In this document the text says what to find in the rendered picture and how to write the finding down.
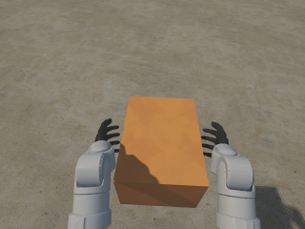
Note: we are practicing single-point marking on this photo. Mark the carton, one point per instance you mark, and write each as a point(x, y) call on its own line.
point(160, 160)

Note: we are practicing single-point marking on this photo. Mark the robot right forearm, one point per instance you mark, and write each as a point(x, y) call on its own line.
point(235, 188)

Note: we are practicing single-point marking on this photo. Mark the right robot hand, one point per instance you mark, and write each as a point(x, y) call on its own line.
point(219, 133)

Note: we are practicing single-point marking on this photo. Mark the robot left forearm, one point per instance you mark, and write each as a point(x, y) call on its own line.
point(92, 185)

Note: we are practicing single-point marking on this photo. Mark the left robot hand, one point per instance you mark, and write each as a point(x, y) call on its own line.
point(102, 133)

